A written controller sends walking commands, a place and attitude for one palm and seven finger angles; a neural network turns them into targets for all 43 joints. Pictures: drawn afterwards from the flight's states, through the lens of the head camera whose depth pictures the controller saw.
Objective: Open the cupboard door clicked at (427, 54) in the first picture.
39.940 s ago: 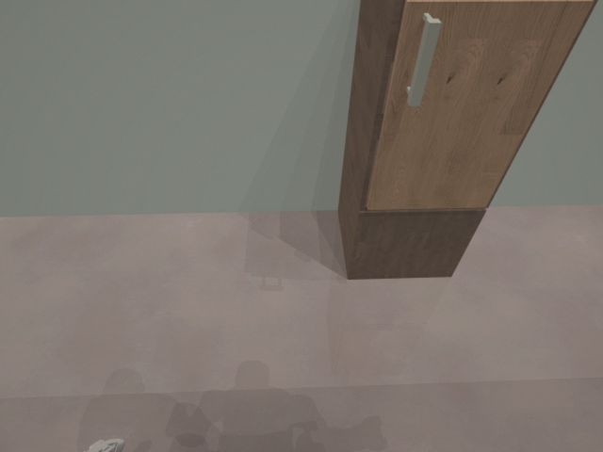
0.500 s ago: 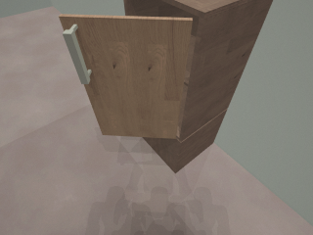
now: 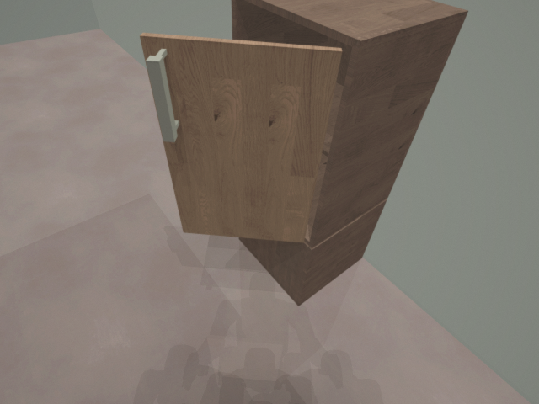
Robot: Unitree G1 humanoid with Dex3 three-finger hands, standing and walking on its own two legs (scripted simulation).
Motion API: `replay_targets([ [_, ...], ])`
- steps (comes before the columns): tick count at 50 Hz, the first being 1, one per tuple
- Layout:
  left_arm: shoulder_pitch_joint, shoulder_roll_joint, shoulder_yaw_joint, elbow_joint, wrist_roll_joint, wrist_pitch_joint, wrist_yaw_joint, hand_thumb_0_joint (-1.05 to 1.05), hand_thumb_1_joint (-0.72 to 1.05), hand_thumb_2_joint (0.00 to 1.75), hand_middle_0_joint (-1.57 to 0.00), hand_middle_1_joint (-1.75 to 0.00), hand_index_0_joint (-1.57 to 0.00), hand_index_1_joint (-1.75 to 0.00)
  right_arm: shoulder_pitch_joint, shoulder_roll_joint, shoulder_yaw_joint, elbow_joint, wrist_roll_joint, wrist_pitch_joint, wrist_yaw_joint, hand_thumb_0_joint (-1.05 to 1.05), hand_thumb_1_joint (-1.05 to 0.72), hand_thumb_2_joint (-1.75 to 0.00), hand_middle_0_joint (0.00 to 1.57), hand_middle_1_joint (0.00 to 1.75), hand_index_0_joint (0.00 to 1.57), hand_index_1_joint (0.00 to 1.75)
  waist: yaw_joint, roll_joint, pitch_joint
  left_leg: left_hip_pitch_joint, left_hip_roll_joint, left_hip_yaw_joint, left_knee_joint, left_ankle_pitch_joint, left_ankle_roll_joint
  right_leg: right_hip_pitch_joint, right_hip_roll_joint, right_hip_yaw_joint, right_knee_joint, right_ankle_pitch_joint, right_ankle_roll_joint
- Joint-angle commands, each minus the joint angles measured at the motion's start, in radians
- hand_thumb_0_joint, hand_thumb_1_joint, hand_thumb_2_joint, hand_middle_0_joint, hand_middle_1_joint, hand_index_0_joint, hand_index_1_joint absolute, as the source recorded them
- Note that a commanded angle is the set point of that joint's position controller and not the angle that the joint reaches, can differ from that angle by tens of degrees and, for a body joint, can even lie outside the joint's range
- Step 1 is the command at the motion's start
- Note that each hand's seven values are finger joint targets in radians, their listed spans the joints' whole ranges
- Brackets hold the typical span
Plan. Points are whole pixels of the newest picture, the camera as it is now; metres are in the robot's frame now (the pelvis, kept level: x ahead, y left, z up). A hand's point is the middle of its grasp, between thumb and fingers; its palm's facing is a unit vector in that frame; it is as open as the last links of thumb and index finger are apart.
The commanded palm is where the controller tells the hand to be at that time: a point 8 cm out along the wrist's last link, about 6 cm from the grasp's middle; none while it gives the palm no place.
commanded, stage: shuffle to correct the standing spot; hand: left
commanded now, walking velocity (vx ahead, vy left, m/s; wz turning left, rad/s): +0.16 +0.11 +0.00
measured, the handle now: (166, 97) +0.65 +0.26 +0.14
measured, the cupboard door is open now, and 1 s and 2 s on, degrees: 48 48 48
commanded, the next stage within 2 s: come to a stop and stand still in 0.78 s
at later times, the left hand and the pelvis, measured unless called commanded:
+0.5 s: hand out of the picture +0.01 +0.22 -0.17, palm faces +0.01 -0.99 -0.15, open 7.4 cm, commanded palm none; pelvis +0.02 +0.05 +0.00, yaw -2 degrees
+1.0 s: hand out of the picture +0.04 +0.24 -0.18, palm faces +0.11 -0.99 -0.11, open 7.4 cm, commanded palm none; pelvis +0.11 +0.10 -0.01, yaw +1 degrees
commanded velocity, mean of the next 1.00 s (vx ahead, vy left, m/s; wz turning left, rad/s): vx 0.13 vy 0.04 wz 0.00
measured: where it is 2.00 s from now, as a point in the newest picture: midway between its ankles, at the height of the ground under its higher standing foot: outside the picture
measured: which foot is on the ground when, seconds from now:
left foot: down 0.00-0.66, up 0.68-0.98, down 1.00-1.00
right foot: down 0.00-0.32, up 0.34-0.62, down 0.64-1.00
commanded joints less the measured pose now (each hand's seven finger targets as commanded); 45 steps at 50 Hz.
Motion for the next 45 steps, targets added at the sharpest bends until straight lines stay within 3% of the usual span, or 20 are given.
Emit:
replay_targets([
  [1, 0.053, 0.103, 0.031, -0.027, 0.007, -0.018, 0.014, 0.00, 0.90, 0.90, -0.20, -0.30, -0.20, -0.30, 0.012, -0.132, -0.031, -0.037, -0.002, -0.015, -0.012, 0.00, -0.90, -0.90, 0.20, 0.30, 0.20, 0.30, 0.005, 0.027, 0.046, -0.030, 0.074, -0.114, -0.170, -0.246, 0.008, -0.073, -0.062, 0.074, -0.132, -0.124, -0.039],
  [5, 0.115, 0.087, 0.039, -0.006, 0.014, -0.004, 0.015, 0.00, 0.90, 0.90, -0.20, -0.30, -0.20, -0.30, 0.062, -0.107, -0.033, -0.015, -0.007, 0.008, -0.009, 0.00, -0.90, -0.90, 0.20, 0.30, 0.20, 0.30, 0.013, 0.010, 0.069, -0.083, 0.047, -0.095, -0.148, -0.401, 0.009, -0.103, -0.067, 0.091, -0.146, -0.346, -0.047],
  [10, 0.110, 0.107, 0.063, 0.003, 0.008, -0.006, 0.017, 0.00, 0.90, 0.90, -0.20, -0.30, -0.20, -0.30, 0.138, -0.048, -0.034, -0.001, -0.006, 0.009, -0.010, 0.00, -0.90, -0.90, 0.20, 0.30, 0.20, 0.30, -0.012, -0.121, 0.111, -0.043, -0.016, 0.017, 0.093, -0.238, -0.003, -0.194, -0.181, 0.200, -0.227, -0.412, -0.113],
  [12, 0.082, 0.102, 0.068, -0.008, 0.008, -0.008, 0.018, 0.00, 0.90, 0.90, -0.20, -0.30, -0.20, -0.30, 0.193, -0.034, -0.035, 0.009, -0.004, 0.001, -0.009, 0.00, -0.90, -0.90, 0.20, 0.30, 0.20, 0.30, -0.035, -0.095, 0.085, 0.028, -0.011, 0.025, 0.078, -0.223, 0.000, -0.224, -0.180, 0.173, -0.191, -0.381, -0.119],
  [14, 0.087, 0.072, 0.064, -0.013, 0.010, -0.002, 0.014, 0.00, 0.90, 0.90, -0.20, -0.30, -0.20, -0.30, 0.239, -0.054, -0.038, 0.015, -0.003, -0.005, -0.010, 0.00, -0.90, -0.90, 0.20, 0.30, 0.20, 0.30, -0.042, 0.032, 0.107, 0.032, 0.032, -0.074, -0.085, -0.359, 0.021, -0.260, -0.091, 0.082, -0.046, -0.381, -0.084],
  [16, 0.106, -0.009, 0.051, -0.018, 0.019, 0.003, 0.011, 0.00, 0.90, 0.90, -0.20, -0.30, -0.20, -0.30, 0.283, -0.137, -0.060, 0.023, -0.009, -0.010, -0.020, 0.00, -0.90, -0.90, 0.20, 0.30, 0.20, 0.30, -0.050, 0.303, 0.156, -0.021, 0.228, -0.416, -0.395, -0.724, 0.098, -0.319, 0.048, -0.070, 0.313, -0.271, -0.041],
  [17, 0.095, -0.020, 0.047, -0.021, 0.021, 0.002, 0.009, 0.00, 0.90, 0.90, -0.20, -0.30, -0.20, -0.30, 0.253, -0.133, -0.061, 0.018, -0.004, -0.014, -0.023, 0.00, -0.90, -0.90, 0.20, 0.30, 0.20, 0.30, -0.034, 0.262, 0.186, -0.059, 0.271, -0.464, -0.438, -0.712, 0.145, -0.335, 0.000, -0.010, 0.469, -0.240, -0.058],
  [18, 0.104, -0.024, 0.044, -0.020, 0.021, -0.002, 0.004, 0.00, 0.90, 0.90, -0.20, -0.30, -0.20, -0.30, 0.217, -0.114, -0.053, 0.011, -0.002, -0.021, -0.023, 0.00, -0.90, -0.90, 0.20, 0.30, 0.20, 0.30, -0.007, 0.203, 0.175, -0.065, 0.268, -0.455, -0.427, -0.650, 0.161, -0.351, -0.029, 0.014, 0.538, -0.216, -0.067],
  [21, 0.135, -0.055, 0.044, 0.008, 0.013, -0.014, -0.005, 0.00, 0.90, 0.90, -0.20, -0.30, -0.20, -0.30, 0.186, -0.075, -0.041, 0.014, -0.002, -0.036, -0.025, 0.00, -0.90, -0.90, 0.20, 0.30, 0.20, 0.30, 0.007, 0.066, 0.114, -0.051, 0.221, -0.297, -0.392, -0.429, 0.157, -0.283, -0.057, 0.000, 0.486, -0.132, -0.056],
  [26, 0.105, -0.086, 0.043, -0.014, 0.010, -0.014, -0.001, 0.00, 0.90, 0.90, -0.20, -0.30, -0.20, -0.30, 0.227, -0.065, -0.047, 0.040, -0.006, -0.040, -0.031, 0.00, -0.90, -0.90, 0.20, 0.30, 0.20, 0.30, -0.016, 0.067, 0.049, 0.039, 0.213, -0.247, -0.369, -0.336, 0.173, -0.206, -0.035, -0.033, 0.260, -0.163, -0.053],
  [28, 0.126, -0.084, 0.046, -0.015, 0.010, -0.015, 0.001, 0.00, 0.90, 0.90, -0.20, -0.30, -0.20, -0.30, 0.223, -0.057, -0.047, 0.045, -0.006, -0.037, -0.031, 0.00, -0.90, -0.90, 0.20, 0.30, 0.20, 0.30, -0.005, 0.073, 0.048, 0.018, 0.206, -0.237, -0.359, -0.341, 0.168, -0.139, -0.023, -0.038, 0.153, -0.152, -0.059],
  [30, 0.201, -0.090, 0.053, 0.019, 0.010, -0.016, 0.004, 0.00, 0.90, 0.90, -0.20, -0.30, -0.20, -0.30, 0.194, -0.050, -0.048, 0.046, -0.006, -0.029, -0.029, 0.00, -0.90, -0.90, 0.20, 0.30, 0.20, 0.30, 0.033, 0.065, 0.057, -0.079, 0.180, -0.197, -0.321, -0.410, 0.133, 0.024, -0.002, -0.063, 0.010, -0.093, -0.066],
  [31, 0.254, -0.074, 0.059, 0.038, 0.013, -0.019, 0.008, 0.00, 0.90, 0.90, -0.20, -0.30, -0.20, -0.30, 0.177, -0.037, -0.048, 0.043, -0.002, -0.026, -0.025, 0.00, -0.90, -0.90, 0.20, 0.30, 0.20, 0.30, 0.058, 0.019, 0.072, -0.176, 0.143, -0.157, -0.253, -0.439, 0.102, 0.140, -0.012, -0.042, -0.087, -0.080, -0.075],
  [32, 0.290, -0.034, 0.071, 0.047, 0.020, -0.023, 0.015, 0.00, 0.90, 0.90, -0.20, -0.30, -0.20, -0.30, 0.159, -0.004, -0.045, 0.031, 0.003, -0.023, -0.021, 0.00, -0.90, -0.90, 0.20, 0.30, 0.20, 0.30, 0.076, -0.099, 0.100, -0.327, 0.068, -0.074, -0.084, -0.431, 0.057, 0.228, -0.122, 0.108, -0.177, -0.223, -0.115],
  [33, 0.321, 0.041, 0.083, 0.045, 0.023, -0.030, 0.026, 0.00, 0.90, 0.90, -0.20, -0.30, -0.20, -0.30, 0.130, 0.038, -0.037, 0.001, 0.011, -0.023, -0.016, 0.00, -0.90, -0.90, 0.20, 0.30, 0.20, 0.30, 0.093, -0.307, 0.141, -0.497, -0.034, 0.061, 0.176, -0.373, 0.011, 0.253, -0.352, 0.422, -0.329, -0.427, -0.202],
  [34, 0.291, 0.054, 0.087, 0.034, 0.011, -0.035, 0.035, 0.00, 0.90, 0.90, -0.20, -0.30, -0.20, -0.30, 0.082, -0.015, -0.051, -0.021, -0.010, -0.021, -0.008, 0.00, -0.90, -0.90, 0.20, 0.30, 0.20, 0.30, 0.073, -0.195, 0.182, -0.467, 0.011, 0.016, 0.353, -0.311, 0.011, 0.088, -0.431, 0.485, -0.407, -0.488, -0.245],
  [35, 0.222, 0.032, 0.087, 0.017, 0.007, -0.052, 0.037, 0.00, 0.90, 0.90, -0.20, -0.30, -0.20, -0.30, 0.092, -0.016, -0.058, -0.016, -0.013, -0.021, 0.001, 0.00, -0.90, -0.90, 0.20, 0.30, 0.20, 0.30, 0.031, -0.168, 0.196, -0.448, 0.042, -0.020, 0.434, -0.213, 0.019, 0.038, -0.378, 0.414, -0.406, -0.403, -0.233],
  [38, 0.149, 0.001, 0.075, -0.005, 0.007, -0.075, 0.030, 0.00, 0.90, 0.90, -0.20, -0.30, -0.20, -0.30, 0.130, 0.014, -0.060, 0.000, -0.008, -0.011, 0.016, 0.00, -0.90, -0.90, 0.20, 0.30, 0.20, 0.30, -0.016, -0.072, 0.166, -0.382, 0.066, -0.006, 0.540, -0.090, -0.003, -0.021, -0.294, 0.209, -0.366, -0.153, -0.192],
  [41, 0.155, 0.010, 0.076, 0.003, 0.012, -0.085, 0.022, 0.00, 0.90, 0.90, -0.20, -0.30, -0.20, -0.30, 0.104, 0.033, -0.057, -0.024, -0.003, -0.012, 0.020, 0.00, -0.90, -0.90, 0.20, 0.30, 0.20, 0.30, -0.016, -0.102, 0.152, -0.332, 0.080, 0.024, 0.452, -0.052, -0.022, -0.023, -0.257, 0.084, -0.336, 0.020, -0.174],
  [45, 0.183, 0.044, 0.085, 0.021, 0.021, -0.076, 0.012, 0.00, 0.90, 0.90, -0.20, -0.30, -0.20, -0.30, 0.042, 0.048, -0.051, -0.063, 0.001, -0.027, 0.024, 0.00, -0.90, -0.90, 0.20, 0.30, 0.20, 0.30, 0.012, -0.117, 0.149, -0.193, 0.065, 0.076, 0.227, -0.066, -0.022, -0.068, -0.247, 0.040, -0.268, 0.063, -0.157],
])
